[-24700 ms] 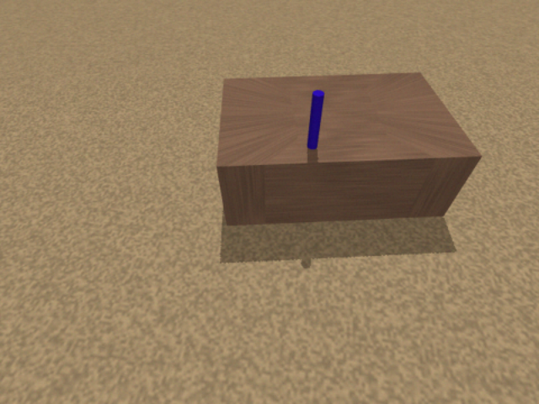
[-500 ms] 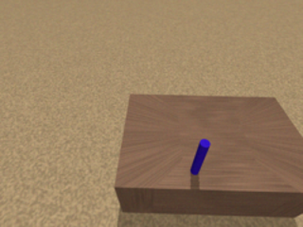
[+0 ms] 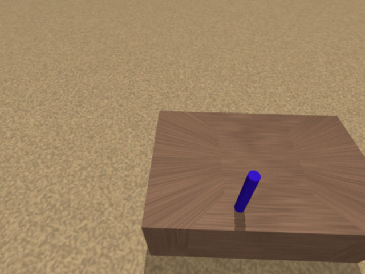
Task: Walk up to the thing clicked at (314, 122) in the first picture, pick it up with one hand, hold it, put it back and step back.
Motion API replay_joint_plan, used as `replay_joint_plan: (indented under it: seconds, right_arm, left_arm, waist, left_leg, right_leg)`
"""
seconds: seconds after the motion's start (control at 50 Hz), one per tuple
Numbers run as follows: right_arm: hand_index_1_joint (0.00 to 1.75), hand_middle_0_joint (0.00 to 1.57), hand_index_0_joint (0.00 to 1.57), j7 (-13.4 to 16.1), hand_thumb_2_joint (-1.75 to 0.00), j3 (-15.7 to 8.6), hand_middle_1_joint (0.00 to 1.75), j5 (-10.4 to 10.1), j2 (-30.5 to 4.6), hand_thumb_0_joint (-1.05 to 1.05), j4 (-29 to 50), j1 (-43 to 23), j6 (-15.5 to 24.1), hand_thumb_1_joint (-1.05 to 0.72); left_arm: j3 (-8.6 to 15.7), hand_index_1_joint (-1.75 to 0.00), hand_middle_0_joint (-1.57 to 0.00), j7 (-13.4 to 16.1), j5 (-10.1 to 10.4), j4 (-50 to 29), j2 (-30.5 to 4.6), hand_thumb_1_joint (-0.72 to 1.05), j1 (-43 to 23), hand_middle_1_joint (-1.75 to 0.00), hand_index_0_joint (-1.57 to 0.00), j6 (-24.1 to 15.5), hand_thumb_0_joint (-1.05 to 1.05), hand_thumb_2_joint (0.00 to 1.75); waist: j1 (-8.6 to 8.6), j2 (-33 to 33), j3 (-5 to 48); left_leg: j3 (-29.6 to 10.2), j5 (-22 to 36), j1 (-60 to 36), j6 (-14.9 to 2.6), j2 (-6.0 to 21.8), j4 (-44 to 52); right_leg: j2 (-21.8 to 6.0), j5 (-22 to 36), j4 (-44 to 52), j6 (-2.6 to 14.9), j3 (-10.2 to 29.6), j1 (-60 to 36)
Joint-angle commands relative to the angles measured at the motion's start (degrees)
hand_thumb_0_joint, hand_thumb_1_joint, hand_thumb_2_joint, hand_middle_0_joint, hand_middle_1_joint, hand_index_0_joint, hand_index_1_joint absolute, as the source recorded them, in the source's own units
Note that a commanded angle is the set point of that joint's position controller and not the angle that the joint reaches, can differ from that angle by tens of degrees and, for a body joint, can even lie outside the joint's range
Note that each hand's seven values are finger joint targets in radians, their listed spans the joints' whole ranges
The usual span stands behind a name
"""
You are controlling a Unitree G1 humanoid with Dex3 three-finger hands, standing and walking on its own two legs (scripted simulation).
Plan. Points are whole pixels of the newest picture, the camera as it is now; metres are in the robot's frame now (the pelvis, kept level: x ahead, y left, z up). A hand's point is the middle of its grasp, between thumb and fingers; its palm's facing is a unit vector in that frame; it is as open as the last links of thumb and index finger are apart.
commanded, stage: home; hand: right
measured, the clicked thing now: (246, 193) +0.45 -0.22 -0.27
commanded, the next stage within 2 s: stand in 0.18 s
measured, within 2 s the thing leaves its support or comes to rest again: neither
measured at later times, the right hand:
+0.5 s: hand out of the picture +0.08 -0.25 -0.15, palm faces -0.04 +0.93 -0.36, open 14.9 cm
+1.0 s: hand out of the picture +0.07 -0.25 -0.16, palm faces -0.06 +0.93 -0.35, open 7.5 cm
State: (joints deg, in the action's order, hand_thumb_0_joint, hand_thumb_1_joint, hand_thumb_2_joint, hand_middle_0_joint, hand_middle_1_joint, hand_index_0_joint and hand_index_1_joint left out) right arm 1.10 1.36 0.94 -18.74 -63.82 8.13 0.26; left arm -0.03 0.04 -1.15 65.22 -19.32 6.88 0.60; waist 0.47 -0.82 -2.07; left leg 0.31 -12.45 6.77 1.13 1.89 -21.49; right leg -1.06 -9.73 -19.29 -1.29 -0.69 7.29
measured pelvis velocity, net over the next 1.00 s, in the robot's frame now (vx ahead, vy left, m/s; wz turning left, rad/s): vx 0.00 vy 0.00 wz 0.02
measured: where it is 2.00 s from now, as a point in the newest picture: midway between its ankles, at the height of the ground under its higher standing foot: outside the picture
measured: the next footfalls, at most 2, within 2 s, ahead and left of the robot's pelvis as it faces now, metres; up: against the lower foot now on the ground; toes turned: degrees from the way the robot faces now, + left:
none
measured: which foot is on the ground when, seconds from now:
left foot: down 0.00-1.00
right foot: down 0.00-1.00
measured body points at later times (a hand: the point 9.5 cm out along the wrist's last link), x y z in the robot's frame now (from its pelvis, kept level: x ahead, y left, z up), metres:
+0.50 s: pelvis +0.00 +0.00 +0.00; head +0.00 +0.01 +0.45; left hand +0.07 +0.30 -0.14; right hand +0.08 -0.30 -0.13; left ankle -0.01 +0.13 -0.75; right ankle +0.01 -0.13 -0.75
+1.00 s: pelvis +0.00 +0.00 +0.00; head +0.01 +0.00 +0.45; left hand +0.06 +0.30 -0.14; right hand +0.08 -0.30 -0.13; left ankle -0.01 +0.13 -0.75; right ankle +0.01 -0.13 -0.75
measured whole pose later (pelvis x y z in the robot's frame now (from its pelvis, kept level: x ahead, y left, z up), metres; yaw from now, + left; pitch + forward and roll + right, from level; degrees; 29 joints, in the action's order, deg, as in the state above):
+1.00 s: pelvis +0.00 +0.00 +0.00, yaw +1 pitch -2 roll +0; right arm 0.2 0.5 0.8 -19.7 -64.8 7.5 -0.1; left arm 0.5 -0.3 -1.0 65.4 -19.6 7.4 0.1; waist 0.3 -0.1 -2.5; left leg -0.8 -11.5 6.2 1.1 1.4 -19.5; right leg -1.6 -9.6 -18.0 -1.2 -1.8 6.5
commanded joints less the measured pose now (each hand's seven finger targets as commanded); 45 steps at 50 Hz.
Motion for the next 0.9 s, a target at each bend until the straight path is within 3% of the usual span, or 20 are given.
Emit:
replay_joint_plan:
  seconds: [0.0,0.08,0.14,0.26,0.28,0.32,0.46,0.5,0.56,0.62,0.8,0.88]
  right_arm:
    - [0.05,0.05,0.05,0.88,-0.06,-2.94,0.05,-0.14,-13.48,0.00,2.78,-2.31,1.25,0.54]
    - [0.05,0.05,0.05,0.84,-0.05,-3.01,0.05,-0.18,-13.48,0.00,2.46,-2.55,1.18,0.54]
    - [0.05,0.05,0.05,0.88,-0.06,-3.07,0.05,-0.22,-13.33,0.00,2.60,-3.11,1.25,0.54]
    - [0.05,0.05,0.05,0.73,-0.06,-3.23,0.05,-0.13,-13.59,0.00,2.68,-3.82,1.19,0.53]
    - [0.13,0.13,0.13,0.66,-0.14,-3.22,0.13,-0.18,-13.42,0.00,2.69,-4.01,1.18,0.45]
    - [0.29,0.20,0.20,0.62,-0.30,-3.20,0.29,-0.10,-13.29,0.00,2.59,-4.22,1.10,0.29]
    - [0.30,0.20,0.20,0.18,-0.86,-3.46,0.30,-0.12,-13.32,0.00,2.50,-4.15,1.07,-0.27]
    - [0.30,0.20,0.20,0.18,-0.90,-3.61,0.30,-0.13,-13.71,0.00,2.45,-4.12,0.92,-0.43]
    - [0.30,0.20,0.20,0.10,-0.90,-3.51,0.30,-0.14,-13.68,0.00,2.50,-4.03,1.06,-0.67]
    - [0.30,0.20,0.20,0.04,-0.90,-3.32,0.30,-0.21,-13.32,0.00,2.35,-3.91,1.05,-0.90]
    - [0.30,0.20,0.20,-0.09,-0.90,-3.42,0.30,-0.12,-13.45,0.00,2.05,-2.86,0.84,-0.90]
    - [0.30,0.20,0.20,-0.16,-0.90,-3.39,0.30,-0.16,-13.36,0.00,2.28,-3.27,0.93,-0.90]
  left_arm:
    - [2.00,-0.30,-0.20,0.90,0.14,-2.92,-10.71,0.90,-1.89,-0.30,-0.20,-1.28,0.00,0.90]
    - [2.06,-0.30,-0.20,0.95,0.13,-3.03,-10.66,0.90,-2.62,-0.30,-0.20,-1.24,0.00,0.90]
    - [2.18,-0.30,-0.20,0.92,0.14,-3.14,-10.71,0.90,-2.89,-0.30,-0.20,-1.21,0.00,0.90]
    - [2.32,-0.30,-0.20,0.90,0.02,-3.19,-10.84,0.90,-3.55,-0.30,-0.20,-1.10,0.00,0.90]
    - [2.31,-0.30,-0.20,0.91,0.06,-3.27,-11.15,0.90,-3.37,-0.30,-0.20,-1.20,0.00,0.90]
    - [2.37,-0.30,-0.20,0.81,0.08,-3.03,-10.95,0.90,-3.53,-0.30,-0.20,-1.13,0.00,0.90]
    - [2.50,-0.30,-0.20,0.79,0.06,-3.19,-11.57,0.90,-3.82,-0.30,-0.20,-1.54,0.00,0.90]
    - [2.54,-0.30,-0.20,0.71,0.02,-3.31,-11.65,0.90,-3.30,-0.30,-0.20,-1.52,0.00,0.90]
    - [2.41,-0.30,-0.20,0.66,0.17,-3.15,-11.37,0.90,-3.08,-0.30,-0.20,-1.60,0.00,0.90]
    - [2.38,-0.30,-0.20,0.64,0.21,-3.08,-11.36,0.90,-2.57,-0.30,-0.20,-1.67,0.00,0.90]
    - [2.68,-0.30,-0.20,0.44,0.27,-2.84,-11.86,0.90,-2.18,-0.30,-0.20,-1.49,0.00,0.90]
    - [2.65,-0.30,-0.20,0.50,0.20,-3.13,-11.90,0.90,-1.91,-0.30,-0.20,-1.75,0.00,0.90]
  waist:
    - [-0.34,1.42,4.26]
    - [-0.48,1.70,4.09]
    - [-0.51,1.44,4.14]
    - [-0.50,1.74,3.33]
    - [-0.34,1.51,3.43]
    - [-0.26,1.60,2.13]
    - [-0.57,0.46,2.72]
    - [-0.49,1.12,2.28]
    - [-0.49,1.36,3.47]
    - [-0.43,1.47,2.86]
    - [-0.57,1.02,0.98]
    - [-0.45,0.84,1.97]
  left_leg:
    - [-4.49,13.79,-0.85,-1.73,5.93,3.67]
    - [-4.27,13.80,-0.13,-1.77,5.84,4.09]
    - [-4.04,16.97,-0.57,-1.73,6.04,4.12]
    - [-4.27,12.55,0.07,-1.64,5.90,5.40]
    - [-4.46,13.42,-0.27,-1.63,5.96,5.28]
    - [-4.43,9.60,1.61,-1.52,5.58,6.03]
    - [-4.72,7.51,0.83,-1.76,5.42,6.02]
    - [-4.67,4.94,1.43,-1.92,5.27,6.36]
    - [-4.91,8.89,0.54,-1.86,5.50,6.03]
    - [-4.82,7.41,1.50,-1.67,5.24,6.14]
    - [-5.31,1.80,2.82,-1.67,4.83,6.94]
    - [-5.31,5.05,1.44,-1.83,5.10,5.87]
  right_leg:
    - [-5.77,10.97,2.08,1.11,4.08,-2.68]
    - [-5.78,10.82,2.36,1.05,3.79,-3.80]
    - [-5.90,13.07,1.82,1.20,3.58,-4.24]
    - [-5.90,8.48,2.84,0.98,3.53,-3.47]
    - [-6.04,9.10,2.86,1.04,3.48,-3.87]
    - [-5.90,6.61,3.34,1.00,3.55,-3.84]
    - [-6.14,4.80,4.04,1.29,3.64,-3.18]
    - [-6.21,3.86,4.49,1.33,3.91,-2.85]
    - [-6.40,6.25,3.82,1.60,3.71,-3.82]
    - [-6.31,5.51,4.03,1.33,3.62,-3.54]
    - [-6.02,0.67,4.41,1.76,3.68,-2.01]
    - [-6.36,2.86,4.46,1.71,3.88,-2.04]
